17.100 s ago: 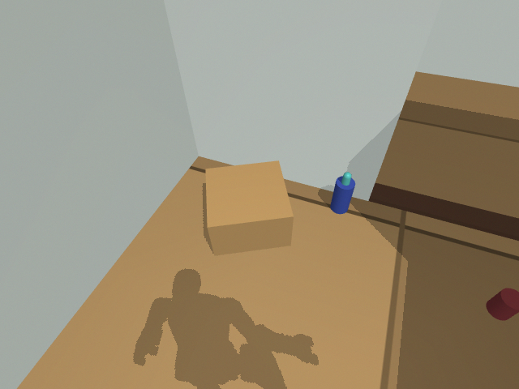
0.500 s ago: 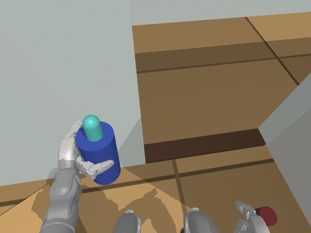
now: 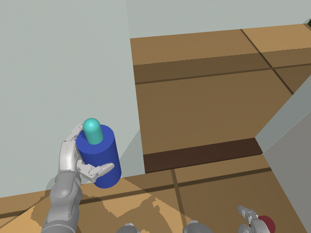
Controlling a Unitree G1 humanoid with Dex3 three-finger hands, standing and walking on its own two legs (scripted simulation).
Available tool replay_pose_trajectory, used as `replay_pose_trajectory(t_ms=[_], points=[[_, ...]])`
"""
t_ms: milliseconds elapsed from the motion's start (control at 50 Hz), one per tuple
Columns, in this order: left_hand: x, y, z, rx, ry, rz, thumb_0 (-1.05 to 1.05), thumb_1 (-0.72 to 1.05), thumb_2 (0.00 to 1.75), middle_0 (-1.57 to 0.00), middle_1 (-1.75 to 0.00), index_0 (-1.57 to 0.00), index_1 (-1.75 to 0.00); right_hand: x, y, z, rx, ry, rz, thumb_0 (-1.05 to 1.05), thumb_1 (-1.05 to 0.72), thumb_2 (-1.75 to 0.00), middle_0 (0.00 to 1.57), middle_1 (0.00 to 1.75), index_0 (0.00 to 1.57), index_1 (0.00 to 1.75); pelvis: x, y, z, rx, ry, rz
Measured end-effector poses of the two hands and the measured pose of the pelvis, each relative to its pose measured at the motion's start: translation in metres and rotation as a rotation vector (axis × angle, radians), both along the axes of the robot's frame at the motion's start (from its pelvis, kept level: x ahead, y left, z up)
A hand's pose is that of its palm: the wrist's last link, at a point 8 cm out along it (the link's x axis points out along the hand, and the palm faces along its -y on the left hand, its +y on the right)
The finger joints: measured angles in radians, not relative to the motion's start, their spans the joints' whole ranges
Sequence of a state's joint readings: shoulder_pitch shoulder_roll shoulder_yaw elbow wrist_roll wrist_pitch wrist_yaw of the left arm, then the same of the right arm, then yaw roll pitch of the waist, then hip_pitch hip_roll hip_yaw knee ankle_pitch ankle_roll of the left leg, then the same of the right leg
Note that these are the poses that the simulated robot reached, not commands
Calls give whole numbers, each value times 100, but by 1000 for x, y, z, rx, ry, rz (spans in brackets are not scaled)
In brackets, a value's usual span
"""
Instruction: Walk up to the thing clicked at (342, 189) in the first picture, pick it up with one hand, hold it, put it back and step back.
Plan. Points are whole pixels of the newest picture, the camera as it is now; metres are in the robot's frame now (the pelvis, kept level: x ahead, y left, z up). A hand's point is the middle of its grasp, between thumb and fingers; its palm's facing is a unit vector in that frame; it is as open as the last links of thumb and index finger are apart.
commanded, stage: lift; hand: left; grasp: from the side
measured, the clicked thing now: (99, 152) +0.33 +0.17 +0.00
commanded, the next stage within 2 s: hold in 0.14 s
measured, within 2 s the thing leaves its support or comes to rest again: neither
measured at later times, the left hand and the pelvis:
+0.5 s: hand (93, 149) +0.32 +0.17 +0.03, palm faces +0.11 -0.99 -0.03, open 12.0 cm; pelvis +0.00 +0.00 +0.01, yaw +0 degrees
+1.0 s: hand (92, 154) +0.30 +0.17 +0.04, palm faces +0.11 -0.99 -0.04, open 12.0 cm; pelvis +0.00 +0.00 +0.02, yaw +0 degrees
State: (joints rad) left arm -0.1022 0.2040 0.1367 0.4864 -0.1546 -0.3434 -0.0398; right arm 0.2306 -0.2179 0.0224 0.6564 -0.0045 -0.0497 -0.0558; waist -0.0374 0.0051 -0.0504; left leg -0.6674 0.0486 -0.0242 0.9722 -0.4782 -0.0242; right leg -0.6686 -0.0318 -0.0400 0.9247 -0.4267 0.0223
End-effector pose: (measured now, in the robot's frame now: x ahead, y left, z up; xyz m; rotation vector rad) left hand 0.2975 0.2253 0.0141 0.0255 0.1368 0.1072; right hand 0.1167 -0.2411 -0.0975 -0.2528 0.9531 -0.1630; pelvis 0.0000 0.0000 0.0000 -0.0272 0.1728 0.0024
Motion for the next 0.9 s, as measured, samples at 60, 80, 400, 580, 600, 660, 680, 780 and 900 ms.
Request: replay_pose_trajectory(t_ms=[60,80,400,580,600,660,680,780,900], points=[[0,0,2,-1,-1,-1,0,-61,106,-60,-98,-59,-99,-1,0,1,1,4,-3,1,-91,-90,20,30,20,30,2,0,2,0,-4,0],[0,0,3,-2,-1,0,0,-61,106,-60,-99,-59,-99,-1,0,1,1,5,-3,1,-91,-90,20,30,20,30,2,0,2,0,-6,0],[0,0,19,-1,-23,-2,0,-61,105,-60,-98,-59,-98,1,3,8,15,-7,-10,1,-92,-90,20,30,20,30,5,0,9,2,-38,-1],[-6,-2,24,5,-27,3,0,-61,105,-61,-97,-60,-97,2,2,12,19,-19,-8,1,-92,-90,20,30,20,30,3,-1,12,4,-55,1],[-7,-2,24,5,-26,2,-1,-60,105,-61,-97,-60,-97,3,2,13,20,-22,-7,1,-92,-90,20,30,20,30,3,-1,12,4,-56,1],[-9,-3,26,10,-25,1,-1,-60,105,-61,-97,-60,-97,3,1,14,20,-27,-7,1,-92,-90,20,30,20,30,3,-2,13,5,-62,1],[-10,-3,27,12,-26,1,-1,-60,105,-61,-97,-60,-97,3,1,15,20,-30,-8,1,-92,-90,20,30,20,30,2,-2,13,5,-65,1],[-15,-2,29,4,-32,14,-1,-60,105,-61,-97,-60,-97,3,0,16,21,-36,-5,1,-92,-90,20,30,20,30,1,-3,15,6,-72,3],[-18,-2,27,12,-24,7,-1,-60,105,-61,-97,-60,-97,2,-1,17,22,-43,-2,1,-92,-90,20,30,20,30,-1,-4,15,8,-77,4]])
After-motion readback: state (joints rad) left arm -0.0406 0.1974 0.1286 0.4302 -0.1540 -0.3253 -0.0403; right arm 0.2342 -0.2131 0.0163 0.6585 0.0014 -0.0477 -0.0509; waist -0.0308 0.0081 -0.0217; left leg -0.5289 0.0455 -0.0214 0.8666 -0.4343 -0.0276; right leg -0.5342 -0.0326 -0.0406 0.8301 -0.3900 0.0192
